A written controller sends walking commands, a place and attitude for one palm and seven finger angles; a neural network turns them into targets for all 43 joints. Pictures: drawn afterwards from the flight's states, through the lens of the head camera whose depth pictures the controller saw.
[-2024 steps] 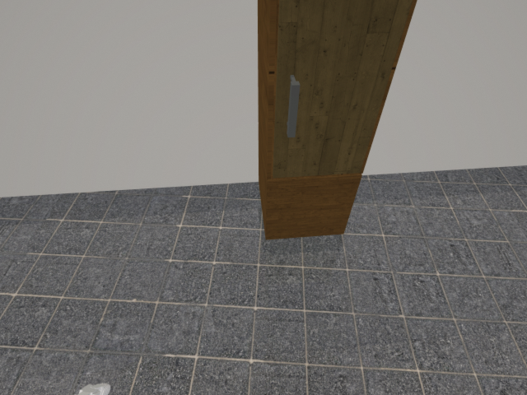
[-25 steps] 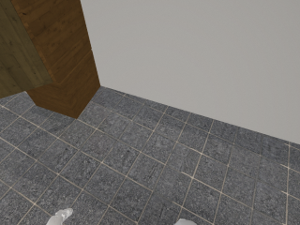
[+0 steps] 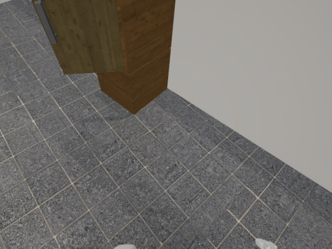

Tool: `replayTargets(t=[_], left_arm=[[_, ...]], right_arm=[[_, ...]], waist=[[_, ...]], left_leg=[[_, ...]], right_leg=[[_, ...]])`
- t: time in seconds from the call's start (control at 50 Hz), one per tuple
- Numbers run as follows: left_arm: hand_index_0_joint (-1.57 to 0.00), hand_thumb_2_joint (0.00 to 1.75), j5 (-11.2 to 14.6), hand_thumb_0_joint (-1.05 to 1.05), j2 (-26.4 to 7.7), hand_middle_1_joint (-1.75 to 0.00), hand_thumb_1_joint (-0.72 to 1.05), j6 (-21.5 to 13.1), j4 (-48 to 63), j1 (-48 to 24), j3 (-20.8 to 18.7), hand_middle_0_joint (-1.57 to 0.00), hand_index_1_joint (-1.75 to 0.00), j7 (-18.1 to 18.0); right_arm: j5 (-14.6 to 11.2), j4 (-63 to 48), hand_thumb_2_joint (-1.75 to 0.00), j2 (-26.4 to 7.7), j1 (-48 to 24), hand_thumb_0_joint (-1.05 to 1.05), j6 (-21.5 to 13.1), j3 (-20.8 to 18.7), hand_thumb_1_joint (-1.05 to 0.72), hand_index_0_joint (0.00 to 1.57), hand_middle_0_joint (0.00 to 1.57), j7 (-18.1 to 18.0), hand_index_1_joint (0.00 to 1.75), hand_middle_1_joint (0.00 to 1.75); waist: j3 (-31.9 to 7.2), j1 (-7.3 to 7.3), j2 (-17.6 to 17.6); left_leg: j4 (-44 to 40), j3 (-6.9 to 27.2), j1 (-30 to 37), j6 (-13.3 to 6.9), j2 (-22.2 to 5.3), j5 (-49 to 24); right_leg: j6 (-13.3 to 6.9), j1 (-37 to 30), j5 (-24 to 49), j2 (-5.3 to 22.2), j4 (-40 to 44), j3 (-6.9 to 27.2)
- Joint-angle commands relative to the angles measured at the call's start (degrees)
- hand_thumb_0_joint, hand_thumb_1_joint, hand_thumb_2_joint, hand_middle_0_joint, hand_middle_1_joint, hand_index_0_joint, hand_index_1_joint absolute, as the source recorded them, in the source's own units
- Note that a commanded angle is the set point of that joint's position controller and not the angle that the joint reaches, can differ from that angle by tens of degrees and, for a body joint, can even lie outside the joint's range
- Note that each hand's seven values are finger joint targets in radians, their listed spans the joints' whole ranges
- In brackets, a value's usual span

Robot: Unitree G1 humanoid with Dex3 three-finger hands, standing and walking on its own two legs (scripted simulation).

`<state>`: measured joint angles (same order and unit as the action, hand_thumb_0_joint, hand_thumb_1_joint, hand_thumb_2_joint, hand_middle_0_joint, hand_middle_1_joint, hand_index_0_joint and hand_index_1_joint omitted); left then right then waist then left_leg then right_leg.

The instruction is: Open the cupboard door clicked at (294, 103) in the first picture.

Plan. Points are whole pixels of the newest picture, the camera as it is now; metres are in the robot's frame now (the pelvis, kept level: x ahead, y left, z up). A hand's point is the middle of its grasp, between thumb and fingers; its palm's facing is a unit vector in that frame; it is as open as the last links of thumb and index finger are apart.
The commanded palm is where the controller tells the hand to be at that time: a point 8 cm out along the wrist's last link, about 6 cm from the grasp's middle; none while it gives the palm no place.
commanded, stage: turn to face it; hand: left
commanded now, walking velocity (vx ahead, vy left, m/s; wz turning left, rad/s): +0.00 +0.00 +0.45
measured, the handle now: (47, 21) +0.95 +0.57 -0.01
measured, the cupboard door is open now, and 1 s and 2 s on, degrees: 49 49 49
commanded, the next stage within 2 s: take the last steps up to it in 0.40 s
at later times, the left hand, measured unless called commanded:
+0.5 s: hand out of the picture +0.05 +0.16 -0.14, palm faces +0.19 -0.95 -0.25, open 7.4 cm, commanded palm none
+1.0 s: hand out of the picture +0.00 +0.25 -0.16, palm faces +0.38 -0.90 -0.19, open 7.4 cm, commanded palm none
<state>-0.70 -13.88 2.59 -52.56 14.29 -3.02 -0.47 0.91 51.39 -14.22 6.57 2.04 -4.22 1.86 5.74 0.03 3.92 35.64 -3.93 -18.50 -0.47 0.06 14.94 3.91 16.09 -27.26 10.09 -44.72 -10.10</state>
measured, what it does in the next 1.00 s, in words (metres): steps on the spot, turning left: right foot, then left foot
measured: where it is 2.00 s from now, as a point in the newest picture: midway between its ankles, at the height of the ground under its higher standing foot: (125, 204)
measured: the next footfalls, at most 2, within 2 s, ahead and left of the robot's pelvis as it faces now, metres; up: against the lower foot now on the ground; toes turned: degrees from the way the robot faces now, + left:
right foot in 0.36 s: +0.07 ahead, -0.14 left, +0.00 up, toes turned +5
left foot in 0.82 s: +0.06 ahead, +0.13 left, +0.00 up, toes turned +23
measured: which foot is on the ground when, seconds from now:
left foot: down 0.00-0.36, up 0.38-0.80, down 0.82-1.00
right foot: up 0.00-0.34, down 0.36-0.82, up 0.84-1.00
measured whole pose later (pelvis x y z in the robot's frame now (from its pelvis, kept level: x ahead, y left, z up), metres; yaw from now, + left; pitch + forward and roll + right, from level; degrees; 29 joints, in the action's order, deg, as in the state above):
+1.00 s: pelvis +0.06 +0.06 +0.02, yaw +19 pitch +0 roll +0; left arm -1.7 -13.7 1.6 -60.5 16.5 -4.0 0.9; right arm 1.2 56.5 -9.3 14.4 -2.5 -1.1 -0.3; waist 1.4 -1.7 3.4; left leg 23.7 -5.5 -9.3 -4.4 2.4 14.8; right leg 1.2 28.7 -18.8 7.1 -65.1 -3.9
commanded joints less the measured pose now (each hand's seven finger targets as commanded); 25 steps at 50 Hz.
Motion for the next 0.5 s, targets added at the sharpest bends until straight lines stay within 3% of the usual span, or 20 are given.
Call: replayTargets(t=[0.0,0.02,0.04,0.08,0.12,0.16,0.22,0.24,0.28,0.3,0.32,0.34,0.36,0.38,0.4,0.44,0.48], left_arm=[[-0.2,0.9,-0.2,0.0,-5.6,-0.3,0.9,-0.6,8.4,-7.4,-1.5,-0.2,-0.3,-1.1],[-0.2,0.9,-0.3,0.0,-5.6,-0.3,0.9,-0.5,6.9,-7.1,-1.8,-0.2,-0.3,-0.9],[-0.2,0.9,-0.4,0.0,-5.9,-0.3,0.9,-0.4,6.0,-6.1,-1.8,-0.2,-0.3,-0.6],[-0.2,0.9,-0.4,0.0,-5.2,-0.3,0.9,-0.2,4.8,-3.5,-1.8,-0.2,-0.3,-0.2],[-0.2,0.9,-0.2,0.0,-4.8,-0.3,0.9,-0.4,4.4,-3.2,-1.4,-0.2,-0.3,-0.1],[-0.2,0.9,-0.2,0.0,-4.4,-0.3,0.9,-0.4,4.6,-3.7,-1.2,-0.2,-0.3,-0.2],[-0.2,0.9,-0.1,0.0,-4.0,-0.3,0.9,-0.6,4.8,-3.9,-0.9,-0.2,-0.3,-0.3],[-0.2,0.9,0.0,0.0,-3.8,-0.3,0.9,-0.7,4.7,-3.4,-0.8,-0.2,-0.3,-0.4],[-0.2,0.9,0.1,0.0,-3.9,-0.3,0.9,-1.2,3.6,-0.1,-0.9,-0.2,-0.3,-0.5],[-0.2,0.9,0.1,0.0,-4.9,-0.3,0.9,-1.8,2.9,2.6,-1.1,-0.2,-0.3,-0.7],[-0.2,0.9,-0.2,0.0,-7.3,-0.3,0.9,-2.5,2.4,4.4,-1.7,-0.2,-0.3,-1.0],[-0.2,0.9,-1.0,0.0,-12.4,-0.3,0.9,-3.0,2.4,5.0,-2.7,-0.2,-0.3,-1.3],[-0.2,0.9,-0.8,0.0,-13.3,-0.3,0.9,-3.1,2.8,4.9,-2.3,-0.2,-0.3,-1.2],[-0.2,0.9,-0.7,0.0,-10.9,-0.3,0.9,-3.2,3.5,2.1,-1.7,-0.2,-0.3,-1.2],[-0.2,0.9,-0.7,0.0,-8.9,-0.3,0.9,-3.2,3.4,0.1,-1.8,-0.2,-0.3,-1.6],[-0.2,0.9,-0.3,0.0,-6.7,-0.3,0.9,-3.5,3.5,-0.7,-1.0,-0.2,-0.3,-1.4],[-0.2,0.9,-0.4,0.0,-6.3,-0.3,0.9,-3.7,3.0,0.4,-0.9,-0.2,-0.3,-1.3]], right_arm=[[0.6,-1.2,-0.9,-13.6,10.6,0.0,-0.9,-2.6,-0.9,0.2,0.2,-2.3,0.3,0.3],[0.6,-1.9,-0.9,-12.1,6.9,0.0,-1.0,-2.3,-0.9,0.2,0.2,-2.8,0.3,0.3],[0.6,-2.4,-0.9,-10.6,4.4,0.0,-1.1,-1.7,-0.9,0.2,0.2,-2.9,0.3,0.3],[0.6,-2.6,-0.9,-9.5,3.2,0.0,-1.4,-1.1,-0.9,0.2,0.2,-3.0,0.3,0.3],[0.5,-2.2,-0.9,-9.8,4.0,0.0,-1.5,-1.1,-0.9,0.2,0.2,-3.1,0.3,0.3],[0.6,-1.8,-0.9,-9.8,4.6,0.0,-1.3,-1.2,-0.9,0.2,0.2,-3.0,0.3,0.3],[0.8,-1.8,-0.9,-9.5,3.9,0.0,-0.8,-1.2,-0.9,0.2,0.2,-2.8,0.3,0.3],[0.8,-1.7,-0.9,-9.4,3.7,0.0,-0.7,-1.2,-0.9,0.2,0.2,-2.7,0.3,0.3],[0.5,-1.9,-0.9,-9.2,2.4,0.0,-0.6,-1.2,-0.9,0.2,0.2,-2.7,0.3,0.3],[0.1,-2.1,-0.9,-8.7,1.6,0.0,-0.6,-1.1,-0.9,0.2,0.2,-2.5,0.3,0.3],[-0.3,-2.3,-0.9,-6.2,2.0,0.0,-0.7,-0.9,-0.9,0.2,0.2,-2.3,0.3,0.3],[-0.6,-3.4,-0.9,-2.3,2.5,0.0,-0.8,-0.3,-0.9,0.2,0.2,-2.0,0.3,0.3],[-0.3,-3.7,-0.9,-4.7,1.3,0.0,-0.2,-0.7,-0.9,0.2,0.2,-2.0,0.3,0.3],[0.0,-3.1,-0.9,-3.9,1.3,0.0,0.0,-0.7,-0.9,0.2,0.2,-1.7,0.3,0.3],[0.0,-1.8,-0.9,-3.5,2.0,0.0,0.5,-1.1,-0.9,0.2,0.2,-1.8,0.3,0.3],[0.0,0.0,-0.9,-3.4,2.3,0.0,0.7,-0.9,-0.9,0.2,0.2,-1.5,0.3,0.3],[-0.2,0.7,-0.9,-2.0,2.5,0.0,0.8,-0.4,-0.9,0.2,0.2,-1.3,0.3,0.3]], waist=[[-10.8,4.79,-13.9],[-8.5,3.47,-16.4],[-6.6,2.27,-16.2],[-7.0,0.6,-13.6],[-8.8,0.63,-11.4],[-9.4,1.1,-12.4],[-7.5,0.98,-14.3],[-7.2,0.77,-13.5],[-8.1,-0.98,-12.4],[-8.6,-2.35,-10.7],[-9.5,-3.07,-3.8],[-8.7,-3.11,13.1],[-7.9,-3.69,12.1],[-5.0,-2.14,6.4],[-5.3,-0.87,11.0],[-4.2,-0.27,8.5],[-5.5,-0.4,7.6]], left_leg=[[-15.1,25.3,14.6,-12.9,-21.0,-25.1],[-15.6,23.3,11.4,-11.5,-18.0,-21.4],[-16.0,20.4,8.4,-9.9,-15.8,-20.3],[-15.7,17.1,9.2,-8.5,-13.1,-22.7],[-15.0,16.1,10.5,-8.6,-12.7,-24.6],[-14.8,16.4,11.1,-8.8,-12.5,-23.6],[-15.0,17.6,6.8,-8.7,-12.1,-18.8],[-14.6,18.6,5.9,-8.6,-12.0,-19.2],[-11.6,18.7,3.2,-7.4,-10.9,-20.1],[-8.6,17.5,0.1,-5.5,-9.0,-17.4],[-2.4,14.1,-4.7,-2.2,-4.7,-9.0],[9.7,4.8,-12.6,2.0,3.7,11.4],[20.9,7.0,-10.6,1.8,2.1,21.4],[26.3,8.1,-11.5,1.6,1.2,17.6],[29.7,7.8,-12.5,2.1,0.4,15.7],[31.4,6.8,-12.5,3.1,-0.3,10.9],[27.0,5.1,-10.3,3.5,-0.2,9.2]], right_leg=[[0.2,17.5,-6.8,-1.9,-21.7,9.2],[0.4,17.5,-3.5,-2.2,-22.0,10.1],[0.3,16.1,-0.2,-2.6,-21.6,10.7],[0.5,14.5,2.9,-3.8,-18.9,9.6],[0.6,12.5,2.7,-4.8,-14.6,9.0],[0.7,10.8,2.5,-5.7,-10.2,8.4],[0.3,5.8,2.1,-7.3,-2.5,7.4],[0.0,3.7,2.3,-8.1,0.5,7.0],[-0.3,-3.5,8.7,-9.1,9.6,6.4],[-0.5,-9.4,14.6,-8.5,16.7,6.9],[-1.9,-15.5,17.4,-2.5,24.4,13.2],[-7.7,-17.7,25.5,11.8,28.2,28.2],[-13.0,-9.8,28.7,17.5,29.1,30.5],[-14.0,-7.5,29.2,14.1,28.4,25.7],[-12.9,-7.9,33.1,11.8,27.6,24.0],[-11.4,-8.8,39.9,7.5,25.7,16.5],[-10.5,-9.6,39.6,6.1,25.8,13.0]])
